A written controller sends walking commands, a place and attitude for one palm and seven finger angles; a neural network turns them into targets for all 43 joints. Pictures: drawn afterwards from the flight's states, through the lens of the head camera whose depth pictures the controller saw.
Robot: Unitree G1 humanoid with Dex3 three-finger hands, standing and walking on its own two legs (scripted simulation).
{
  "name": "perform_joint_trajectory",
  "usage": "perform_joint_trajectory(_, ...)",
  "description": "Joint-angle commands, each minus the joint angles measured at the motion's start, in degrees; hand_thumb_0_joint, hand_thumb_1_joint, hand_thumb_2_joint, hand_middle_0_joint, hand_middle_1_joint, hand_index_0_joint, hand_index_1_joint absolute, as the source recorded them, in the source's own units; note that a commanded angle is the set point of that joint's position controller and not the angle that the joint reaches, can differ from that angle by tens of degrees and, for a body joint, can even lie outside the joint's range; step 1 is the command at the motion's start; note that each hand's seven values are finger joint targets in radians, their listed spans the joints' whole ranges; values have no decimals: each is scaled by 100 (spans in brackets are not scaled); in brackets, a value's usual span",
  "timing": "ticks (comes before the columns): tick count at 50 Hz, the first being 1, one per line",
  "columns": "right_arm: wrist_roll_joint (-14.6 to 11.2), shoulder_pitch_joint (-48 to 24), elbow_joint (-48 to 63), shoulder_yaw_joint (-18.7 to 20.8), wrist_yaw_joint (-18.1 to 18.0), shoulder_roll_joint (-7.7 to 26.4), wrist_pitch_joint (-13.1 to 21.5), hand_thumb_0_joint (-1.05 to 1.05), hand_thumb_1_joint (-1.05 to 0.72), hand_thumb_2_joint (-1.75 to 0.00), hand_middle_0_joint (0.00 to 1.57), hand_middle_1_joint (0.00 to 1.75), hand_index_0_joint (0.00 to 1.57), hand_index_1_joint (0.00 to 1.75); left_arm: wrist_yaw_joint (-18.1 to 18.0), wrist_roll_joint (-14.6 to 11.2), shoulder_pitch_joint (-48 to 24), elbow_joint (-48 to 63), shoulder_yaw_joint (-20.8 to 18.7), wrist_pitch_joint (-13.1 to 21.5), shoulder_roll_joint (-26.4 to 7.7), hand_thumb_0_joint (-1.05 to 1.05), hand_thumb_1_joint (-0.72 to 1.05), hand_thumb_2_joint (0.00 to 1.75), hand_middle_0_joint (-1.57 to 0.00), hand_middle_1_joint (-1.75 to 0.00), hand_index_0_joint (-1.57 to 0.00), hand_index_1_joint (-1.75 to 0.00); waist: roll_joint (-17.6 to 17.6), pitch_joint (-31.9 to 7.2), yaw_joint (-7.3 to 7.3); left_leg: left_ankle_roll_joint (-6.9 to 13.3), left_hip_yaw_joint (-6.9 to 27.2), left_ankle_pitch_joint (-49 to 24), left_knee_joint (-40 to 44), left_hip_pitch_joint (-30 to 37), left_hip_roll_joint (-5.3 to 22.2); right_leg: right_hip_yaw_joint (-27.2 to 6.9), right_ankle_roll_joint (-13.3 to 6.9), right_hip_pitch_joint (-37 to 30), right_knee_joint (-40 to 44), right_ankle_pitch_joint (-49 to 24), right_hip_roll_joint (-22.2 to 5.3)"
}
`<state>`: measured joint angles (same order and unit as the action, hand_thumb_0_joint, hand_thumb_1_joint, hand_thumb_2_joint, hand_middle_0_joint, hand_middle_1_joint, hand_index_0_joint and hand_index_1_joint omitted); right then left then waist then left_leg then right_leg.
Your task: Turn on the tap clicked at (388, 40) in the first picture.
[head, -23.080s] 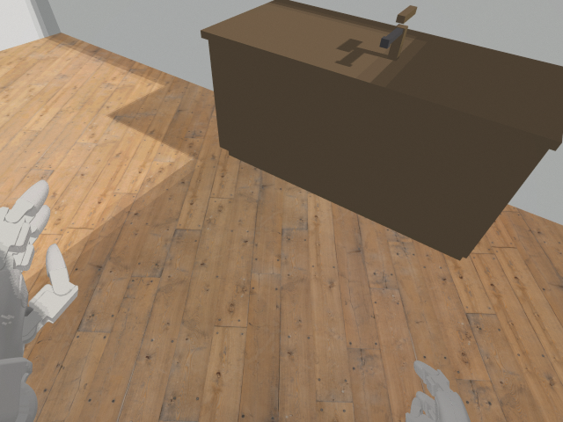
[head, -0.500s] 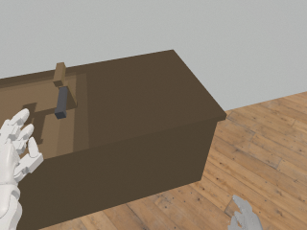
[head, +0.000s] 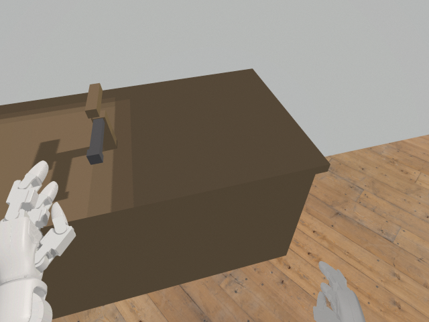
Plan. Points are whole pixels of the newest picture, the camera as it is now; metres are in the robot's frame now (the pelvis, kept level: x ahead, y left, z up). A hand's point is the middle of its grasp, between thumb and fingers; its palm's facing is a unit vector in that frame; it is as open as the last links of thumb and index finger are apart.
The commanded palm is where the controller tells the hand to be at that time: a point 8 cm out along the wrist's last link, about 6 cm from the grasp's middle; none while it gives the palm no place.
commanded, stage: turn the palm inward beside the body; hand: left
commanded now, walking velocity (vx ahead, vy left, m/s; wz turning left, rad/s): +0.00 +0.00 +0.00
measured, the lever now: (95, 156) +0.43 +0.35 +0.07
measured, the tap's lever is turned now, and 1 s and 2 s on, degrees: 0 0 0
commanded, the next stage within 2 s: reach beside the lever's end, fingers flat in 1.02 s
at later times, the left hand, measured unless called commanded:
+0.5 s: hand (65, 248) +0.17 +0.25 +0.13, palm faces +0.52 -0.85 -0.10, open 7.4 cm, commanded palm +0.12 +0.28 +0.15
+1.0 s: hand (75, 244) +0.18 +0.23 +0.14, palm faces +0.55 -0.83 -0.09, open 7.4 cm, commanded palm +0.13 +0.27 +0.15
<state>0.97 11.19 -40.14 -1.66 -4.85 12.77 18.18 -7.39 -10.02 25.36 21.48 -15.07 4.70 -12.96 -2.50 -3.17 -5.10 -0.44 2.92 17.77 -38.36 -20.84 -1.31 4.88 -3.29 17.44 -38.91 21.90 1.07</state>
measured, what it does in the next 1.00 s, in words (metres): stands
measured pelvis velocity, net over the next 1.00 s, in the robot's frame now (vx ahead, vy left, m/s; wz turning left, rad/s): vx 0.00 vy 0.00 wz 0.01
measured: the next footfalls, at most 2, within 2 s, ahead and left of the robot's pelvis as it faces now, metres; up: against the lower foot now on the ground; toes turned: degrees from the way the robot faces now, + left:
none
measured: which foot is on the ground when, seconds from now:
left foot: down 0.00-1.00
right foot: down 0.00-1.00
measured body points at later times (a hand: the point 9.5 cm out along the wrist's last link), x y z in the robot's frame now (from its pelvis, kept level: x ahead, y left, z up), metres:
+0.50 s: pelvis -0.01 +0.01 +0.00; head -0.04 +0.00 +0.45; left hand +0.14 +0.29 +0.14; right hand +0.19 -0.19 -0.07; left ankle +0.03 +0.13 -0.72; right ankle -0.01 -0.08 -0.72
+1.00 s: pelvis +0.00 +0.00 +0.00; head -0.03 -0.03 +0.45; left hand +0.15 +0.27 +0.14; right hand +0.21 -0.21 -0.07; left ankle +0.03 +0.13 -0.72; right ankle -0.01 -0.08 -0.72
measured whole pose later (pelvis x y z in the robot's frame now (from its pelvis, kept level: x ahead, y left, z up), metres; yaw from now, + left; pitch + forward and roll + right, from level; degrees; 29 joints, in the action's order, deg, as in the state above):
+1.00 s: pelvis +0.00 +0.00 +0.00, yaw +1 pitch -2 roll +0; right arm 1.2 10.7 -39.1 -2.8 -4.9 12.8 15.3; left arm -13.1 -11.2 27.9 25.8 -11.9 -5.8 -8.9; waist -3.0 -3.9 -5.1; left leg -0.8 3.7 17.3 -37.5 -18.5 -1.1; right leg 5.6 -3.6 14.7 -37.6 21.4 1.3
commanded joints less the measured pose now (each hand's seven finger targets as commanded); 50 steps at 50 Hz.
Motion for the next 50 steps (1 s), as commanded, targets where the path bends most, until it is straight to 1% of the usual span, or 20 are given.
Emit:
perform_joint_trajectory(1,-26,-712,945,162,-68,631,306,0,-90,-90,20,30,20,30,-264,17,-365,1205,-626,139,-900,0,90,90,-20,-30,-20,-30,68,-403,-27,253,15,-815,617,292,-32,-199,258,2,812,-1103,-83)
perform_joint_trajectory(3,-34,-755,962,121,-83,605,266,0,-90,-90,20,30,20,30,-297,-5,-470,1207,-462,-14,-758,0,90,90,-20,-30,-20,-30,175,-230,6,248,42,-543,689,250,-12,-198,272,59,912,-769,-84)
perform_joint_trajectory(8,-30,-917,983,54,-109,564,257,0,-90,-90,20,30,20,30,-403,75,-731,1410,-231,-165,-632,0,90,90,-20,-30,-20,-30,-75,44,53,244,126,263,876,226,2,-225,256,201,1056,-32,-83)
perform_joint_trajectory(12,14,-916,993,36,-83,539,301,0,-90,-90,20,30,20,30,-511,162,-638,1670,-132,-98,-559,0,90,90,-20,-30,-20,-30,-202,-165,28,232,177,279,912,310,5,-194,217,115,953,-91,-68)
perform_joint_trajectory(14,19,-909,980,33,-62,554,306,0,-90,-90,20,30,20,30,-538,158,-491,1576,-71,-80,-492,0,90,90,-20,-30,-20,-30,-51,-39,45,221,214,395,931,227,21,-164,222,166,943,-34,-57)
perform_joint_trajectory(15,24,-959,1004,32,-59,555,317,0,-90,-90,20,30,20,30,-549,138,-479,1650,-59,-80,-477,0,90,90,-20,-30,-20,-30,-158,-30,34,226,209,419,930,228,5,-185,214,162,952,-40,-61)
perform_joint_trajectory(20,38,-925,1010,44,-57,568,269,0,-90,-90,20,30,20,30,-574,51,-180,1602,-72,-259,-383,0,90,90,-20,-30,-20,-30,57,-110,19,226,197,178,873,199,4,-141,223,56,948,-219,-64)
perform_joint_trajectory(26,21,-927,1008,53,-75,570,228,0,-90,-90,20,30,20,30,-653,17,-470,1835,-137,-394,-431,0,90,90,-20,-30,-20,-30,-193,-150,41,213,191,-160,799,310,-5,-149,206,36,954,-434,-66)
perform_joint_trajectory(28,39,-914,1022,53,-82,572,240,0,-90,-90,20,30,20,30,-666,-9,-427,1811,-64,-387,-348,0,90,90,-20,-30,-20,-30,17,-194,67,232,185,-363,750,347,-14,-153,211,25,936,-592,-66)
perform_joint_trajectory(31,30,-887,1007,74,-87,587,225,0,-90,-90,20,30,20,30,-616,-65,-348,1757,-152,-472,-397,0,90,90,-20,-30,-20,-30,-28,-351,18,235,137,-645,679,412,-25,-173,213,-78,936,-845,-68)
perform_joint_trajectory(32,31,-895,1030,51,-89,559,221,0,-90,-90,20,30,20,30,-592,-77,-308,1781,-32,-496,-276,0,90,90,-20,-30,-20,-30,74,-337,32,229,139,-794,692,415,-31,-152,211,-127,888,-1023,-75)
perform_joint_trajectory(33,19,-866,1024,65,-79,582,208,0,-90,-90,20,30,20,30,-576,-51,-336,1798,-27,-514,-310,0,90,90,-20,-30,-20,-30,-80,-387,32,219,114,-868,665,450,-27,-165,205,-123,874,-1094,-80)
perform_joint_trajectory(35,21,-833,1037,65,-79,586,166,0,-90,-90,20,30,20,30,-544,-43,-250,1736,-21,-591,-317,0,90,90,-20,-30,-20,-30,37,-367,30,223,103,-999,649,435,-34,-168,212,-160,853,-1278,-78)
perform_joint_trajectory(36,7,-846,1044,71,-71,592,151,0,-90,-90,20,30,20,30,-560,-24,-227,1741,-132,-638,-422,0,90,90,-20,-30,-20,-30,-128,-357,-9,216,94,-1046,645,438,-39,-179,200,-180,865,-1312,-76)
perform_joint_trajectory(37,12,-871,1073,51,-77,547,139,0,-90,-90,20,30,20,30,-543,-47,-226,1747,-11,-665,-274,0,90,90,-20,-30,-20,-30,17,-326,13,224,81,-1055,658,450,-45,-159,217,-179,856,-1354,-83)
perform_joint_trajectory(41,-8,-880,1083,70,-91,572,80,0,-90,-90,20,30,20,30,-575,-100,-243,1676,-241,-734,-426,0,90,90,-20,-30,-20,-30,256,-280,-16,240,75,-994,635,383,-55,-202,244,-214,939,-1346,-78)
perform_joint_trajectory(45,17,-848,1094,88,-68,556,66,0,-90,-90,20,30,20,30,-630,-60,-295,1806,-171,-628,-357,0,90,90,-20,-30,-20,-30,114,-465,5,239,8,-1202,551,464,-77,-235,254,-250,848,-1660,-105)
perform_joint_trajectory(46,4,-836,1084,87,-57,565,66,0,-90,-90,20,30,20,30,-643,-56,-269,1756,-217,-622,-403,0,90,90,-20,-30,-20,-30,87,-422,-1,231,23,-1202,546,432,-72,-225,248,-228,843,-1654,-103)
perform_joint_trajectory(47,1,-863,1085,75,-58,533,54,0,-90,-90,20,30,20,30,-610,-72,-251,1724,-51,-608,-229,0,90,90,-20,-30,-20,-30,121,-388,31,244,2,-1152,542,437,-81,-244,261,-207,851,-1636,-109)
perform_joint_trajectory(50,-5,-865,1088,80,-71,558,65,0,-90,-90,20,30,20,30,-579,-80,-337,1680,-64,-579,-310,0,90,90,-20,-30,-20,-30,171,-233,51,256,5,-872,555,348,-81,-311,278,-131,963,-1353,-126)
